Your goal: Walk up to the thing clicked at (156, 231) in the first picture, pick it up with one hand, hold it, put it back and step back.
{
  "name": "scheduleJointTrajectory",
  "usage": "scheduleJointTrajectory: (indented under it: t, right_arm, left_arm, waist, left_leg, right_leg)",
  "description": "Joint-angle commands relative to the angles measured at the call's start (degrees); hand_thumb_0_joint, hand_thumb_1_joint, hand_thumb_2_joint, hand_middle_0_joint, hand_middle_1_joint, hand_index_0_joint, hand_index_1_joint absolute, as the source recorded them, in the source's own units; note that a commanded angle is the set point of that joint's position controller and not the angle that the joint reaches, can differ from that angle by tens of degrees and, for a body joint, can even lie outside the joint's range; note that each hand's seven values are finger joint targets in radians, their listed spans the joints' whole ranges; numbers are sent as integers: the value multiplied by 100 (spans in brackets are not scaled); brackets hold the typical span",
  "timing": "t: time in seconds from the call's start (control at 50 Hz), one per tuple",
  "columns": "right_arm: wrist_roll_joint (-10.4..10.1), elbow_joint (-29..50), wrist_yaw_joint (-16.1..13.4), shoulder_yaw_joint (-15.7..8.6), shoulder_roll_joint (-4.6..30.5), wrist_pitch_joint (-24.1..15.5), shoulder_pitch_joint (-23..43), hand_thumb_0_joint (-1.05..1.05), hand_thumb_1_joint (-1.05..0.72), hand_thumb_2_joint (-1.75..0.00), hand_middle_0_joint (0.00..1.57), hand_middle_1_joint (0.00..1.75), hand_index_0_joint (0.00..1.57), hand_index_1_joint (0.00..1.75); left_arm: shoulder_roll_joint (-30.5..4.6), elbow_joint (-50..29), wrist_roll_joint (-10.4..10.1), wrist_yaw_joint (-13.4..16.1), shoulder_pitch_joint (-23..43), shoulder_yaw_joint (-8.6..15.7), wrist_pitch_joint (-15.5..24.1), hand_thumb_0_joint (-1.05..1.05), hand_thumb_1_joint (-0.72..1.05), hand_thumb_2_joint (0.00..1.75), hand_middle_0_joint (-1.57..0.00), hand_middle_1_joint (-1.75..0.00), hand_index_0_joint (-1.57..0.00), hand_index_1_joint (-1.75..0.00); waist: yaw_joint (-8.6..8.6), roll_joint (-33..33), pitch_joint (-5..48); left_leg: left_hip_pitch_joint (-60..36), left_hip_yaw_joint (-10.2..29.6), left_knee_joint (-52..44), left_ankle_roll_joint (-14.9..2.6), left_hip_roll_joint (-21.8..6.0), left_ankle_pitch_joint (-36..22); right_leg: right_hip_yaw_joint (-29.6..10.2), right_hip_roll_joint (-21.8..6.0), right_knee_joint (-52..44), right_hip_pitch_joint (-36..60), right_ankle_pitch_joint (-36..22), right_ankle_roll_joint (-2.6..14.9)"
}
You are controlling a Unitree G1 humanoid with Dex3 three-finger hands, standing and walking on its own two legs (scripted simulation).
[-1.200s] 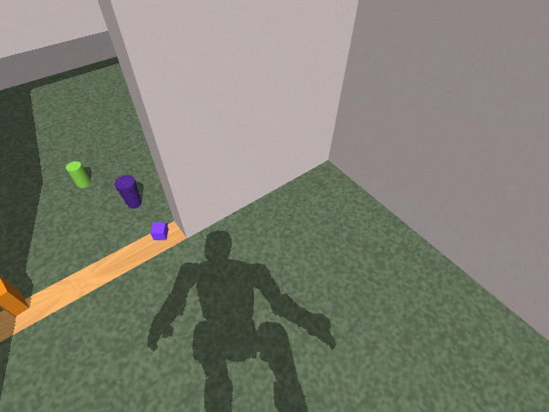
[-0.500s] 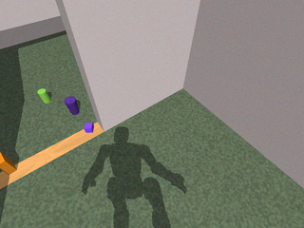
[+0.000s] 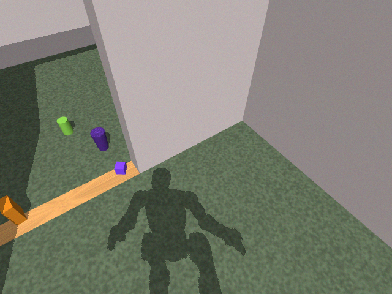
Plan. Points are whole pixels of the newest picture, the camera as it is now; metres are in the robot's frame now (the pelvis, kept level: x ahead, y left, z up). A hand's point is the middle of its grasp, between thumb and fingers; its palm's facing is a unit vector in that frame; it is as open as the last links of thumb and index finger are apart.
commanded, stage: walk up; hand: left
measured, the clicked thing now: (120, 167) +0.91 +0.45 -0.75
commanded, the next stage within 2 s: none
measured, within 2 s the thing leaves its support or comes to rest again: neither
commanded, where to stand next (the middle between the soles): +0.58 +0.12 m, yaw +13 degrees
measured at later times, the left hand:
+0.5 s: hand (28, 275) +0.19 +0.39 -0.16, palm faces +0.10 -0.94 -0.34, open 7.4 cm
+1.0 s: hand (68, 209) +0.35 +0.35 -0.13, palm faces +0.21 -0.90 -0.37, open 7.4 cm
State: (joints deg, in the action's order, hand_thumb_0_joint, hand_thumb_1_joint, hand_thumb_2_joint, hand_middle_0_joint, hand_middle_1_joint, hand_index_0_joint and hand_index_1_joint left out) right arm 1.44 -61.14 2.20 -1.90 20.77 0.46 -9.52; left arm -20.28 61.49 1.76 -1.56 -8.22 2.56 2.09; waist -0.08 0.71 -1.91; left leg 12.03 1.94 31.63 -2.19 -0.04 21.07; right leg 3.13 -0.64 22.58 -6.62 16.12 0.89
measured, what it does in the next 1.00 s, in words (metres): walks ahead: left foot, then right foot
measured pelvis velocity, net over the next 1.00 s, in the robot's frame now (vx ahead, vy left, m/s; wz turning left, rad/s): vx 0.36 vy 0.08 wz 0.22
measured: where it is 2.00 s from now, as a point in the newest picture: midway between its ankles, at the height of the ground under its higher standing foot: (174, 233)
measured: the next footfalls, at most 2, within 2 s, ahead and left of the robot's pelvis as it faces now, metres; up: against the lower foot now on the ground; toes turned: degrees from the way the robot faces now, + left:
left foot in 0.24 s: +0.18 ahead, +0.22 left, +0.00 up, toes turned +10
right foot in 0.72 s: +0.44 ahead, -0.01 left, +0.00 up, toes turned +6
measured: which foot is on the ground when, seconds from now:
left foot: up 0.00-0.22, down 0.24-0.74, up 0.76-1.00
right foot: down 0.00-0.26, up 0.28-0.70, down 0.72-1.00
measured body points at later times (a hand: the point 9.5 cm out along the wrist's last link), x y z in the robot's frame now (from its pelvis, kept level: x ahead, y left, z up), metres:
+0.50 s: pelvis +0.15 +0.11 -0.01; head +0.16 +0.14 +0.44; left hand +0.19 +0.44 -0.13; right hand +0.21 -0.20 -0.11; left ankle +0.14 +0.22 -0.74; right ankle +0.21 -0.03 -0.69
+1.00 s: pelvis +0.36 +0.08 +0.00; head +0.39 +0.06 +0.44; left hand +0.33 +0.39 -0.10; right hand +0.52 -0.22 -0.12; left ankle +0.38 +0.24 -0.68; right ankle +0.40 -0.01 -0.74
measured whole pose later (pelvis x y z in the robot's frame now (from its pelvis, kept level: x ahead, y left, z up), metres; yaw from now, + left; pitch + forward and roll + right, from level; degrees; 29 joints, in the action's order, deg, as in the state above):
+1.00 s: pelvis +0.36 +0.08 +0.00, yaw +13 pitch -3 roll +0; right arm 0.0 -46.4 2.6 -3.7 25.1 -2.9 -17.5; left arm -20.9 47.9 1.0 -3.2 -19.2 3.3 4.1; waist -2.3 2.4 -5.0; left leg 29.1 3.4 56.6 -0.9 -1.9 16.2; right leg 6.5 -1.0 27.7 -10.8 14.5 2.9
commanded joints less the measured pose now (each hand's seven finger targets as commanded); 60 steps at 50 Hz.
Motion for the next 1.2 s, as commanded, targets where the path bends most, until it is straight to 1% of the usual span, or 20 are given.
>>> scheduleJointTrajectory:
  t: [0.0,0.16,0.22,0.24,0.26,0.28,0.3,0.36,0.52,0.58,0.64,0.7,0.72,0.74,0.76,0.86,1.0,1.08,1.16,1.18]
  right_arm:
    - [140,989,110,-418,1354,-130,709,0,-90,-90,20,30,20,30]
    - [27,1106,343,-601,1235,-221,-179,0,-90,-90,20,30,20,30]
    - [29,668,203,-845,1585,-268,-1706,0,-90,-90,20,30,20,30]
    - [79,594,99,-964,1925,-294,-2272,0,-90,-90,20,30,20,30]
    - [113,843,41,-956,2356,-357,-2116,0,-90,-90,20,30,20,30]
    - [-62,1099,79,-966,2586,-371,-1531,0,-90,-90,20,30,20,30]
    - [-102,1203,44,-946,2569,-357,-1198,0,-90,-90,20,30,20,30]
    - [-114,1384,-47,-656,1805,-519,-866,0,-90,-90,20,30,20,30]
    - [-118,1583,-76,-630,1786,-692,-1304,0,-90,-90,20,30,20,30]
    - [-127,1628,-93,-603,1725,-710,-1533,0,-90,-90,20,30,20,30]
    - [-114,1779,-121,-586,1718,-673,-1348,0,-90,-90,20,30,20,30]
    - [-131,1957,-170,-486,1428,-616,-1278,0,-90,-90,20,30,20,30]
    - [-162,2024,-170,-366,1131,-613,-1510,0,-90,-90,20,30,20,30]
    - [-200,2078,-164,-265,913,-597,-1845,0,-90,-90,20,30,20,30]
    - [-165,1931,-244,-414,1536,-538,-1614,0,-90,-90,20,30,20,30]
    - [-173,1594,-86,-393,1291,-475,-1662,0,-90,-90,20,30,20,30]
    - [-80,1872,51,-448,1251,-427,-872,0,-90,-90,20,30,20,30]
    - [-59,2029,33,-428,1128,-556,-462,0,-90,-90,20,30,20,30]
    - [1,1704,-95,-563,1390,-635,-1527,0,-90,-90,20,30,20,30]
    - [111,1710,-154,-681,1789,-648,-1891,0,-90,-90,20,30,20,30]
  left_arm:
    - [-1996,-690,66,125,-280,617,246,0,90,90,-20,-30,-20,-30]
    - [-1943,-1212,59,-42,158,580,310,0,90,90,-20,-30,-20,-30]
    - [-1559,-1294,80,-69,-22,473,201,0,90,90,-20,-30,-20,-30]
    - [-1139,-1278,47,-96,-424,350,148,0,90,90,-20,-30,-20,-30]
    - [-882,-1460,-30,-86,-573,254,138,0,90,90,-20,-30,-20,-30]
    - [-1612,-1467,-64,-36,-319,393,108,0,90,90,-20,-30,-20,-30]
    - [-1801,-1462,-44,-20,-91,368,114,0,90,90,-20,-30,-20,-30]
    - [-1698,-1035,-190,-70,-839,408,70,0,90,90,-20,-30,-20,-30]
    - [-1471,-1513,-48,-271,-168,468,17,0,90,90,-20,-30,-20,-30]
    - [-1320,-1720,-47,-304,171,459,102,0,90,90,-20,-30,-20,-30]
    - [-1206,-1723,-87,-295,-15,477,157,0,90,90,-20,-30,-20,-30]
    - [-1468,-1367,-70,-177,-1321,667,234,0,90,90,-20,-30,-20,-30]
    - [-1785,-1294,-12,-111,-1924,794,284,0,90,90,-20,-30,-20,-30]
    - [-2090,-1453,-31,-79,-1944,813,333,0,90,90,-20,-30,-20,-30]
    - [-2160,-1510,-111,-78,-1606,786,303,0,90,90,-20,-30,-20,-30]
    - [-1597,-1714,-158,-41,-895,546,353,0,90,90,-20,-30,-20,-30]
    - [-1688,-1961,-56,-67,-1239,571,372,0,90,90,-20,-30,-20,-30]
    - [-1674,-1984,-76,-82,-1550,528,298,0,90,90,-20,-30,-20,-30]
    - [-1463,-2129,-136,-35,-1370,338,211,0,90,90,-20,-30,-20,-30]
    - [-1106,-2183,-212,-6,-1630,218,191,0,90,90,-20,-30,-20,-30]
  waist:
    - [-472,-587,-670]
    - [34,-998,-387]
    - [744,422,447]
    - [958,1651,547]
    - [766,2441,384]
    - [645,1389,272]
    - [481,967,-180]
    - [14,591,-151]
    - [184,606,-676]
    - [281,467,-556]
    - [118,609,-285]
    - [-543,-250,595]
    - [-778,-1185,955]
    - [-553,-1815,956]
    - [-535,-1209,708]
    - [-33,-810,-421]
    - [-285,-792,-403]
    - [-417,-668,-70]
    - [303,226,479]
    - [430,1262,849]
  left_leg:
    - [2844,279,1968,77,-557,430]
    - [615,-396,461,222,-527,-731]
    - [-1714,-736,294,96,-11,-883]
    - [-2177,391,-525,-264,-473,497]
    - [-1827,3392,-1771,-737,-1753,2109]
    - [-1035,4496,-2384,-1338,-2279,2842]
    - [-399,4495,-2500,-1406,-2345,2870]
    - [-368,1916,-1678,-772,-1336,342]
    - [-64,1266,-2020,-1092,-1371,-304]
    - [-468,989,-1604,-1007,-1304,-1692]
    - [-318,632,-1067,-842,-1220,-2663]
    - [261,165,1145,-472,-717,-3233]
    - [1107,-104,2642,-314,-269,-2111]
    - [2309,-97,3512,-88,422,669]
    - [2538,200,4025,-114,219,888]
    - [1716,346,3267,-38,-219,-261]
    - [1937,-20,1382,256,-330,-762]
    - [1304,-477,414,144,-247,-1037]
    - [-955,-459,-308,-220,-24,-1303]
    - [-1665,974,-719,-575,-1009,-977]
  right_leg:
    - [-2758,-2615,-1737,619,2535,1493]
    - [-137,-1354,-799,-625,1009,800]
    - [540,-897,1779,-1667,308,515]
    - [699,-411,3648,-2460,992,338]
    - [180,200,4651,-3465,2054,188]
    - [-461,-156,4824,-3093,1946,267]
    - [-654,-420,4896,-3075,1615,269]
    - [-710,-731,4110,-2641,387,244]
    - [-386,-720,2440,-2584,-277,-42]
    - [-263,-592,1703,-2464,-582,49]
    - [-22,-340,1271,-1591,-636,142]
    - [76,-55,671,619,-617,337]
    - [-826,-722,275,1455,83,504]
    - [-3291,-2177,-329,1964,408,942]
    - [-4042,-2583,-707,1414,1096,1438]
    - [-1318,-1363,-777,-754,-319,962]
    - [-746,-1344,-833,-354,-208,1104]
    - [-508,-1414,-72,-28,-1872,1080]
    - [-33,-953,1874,-1009,-2118,704]
    - [194,-469,3276,-1777,-1213,398]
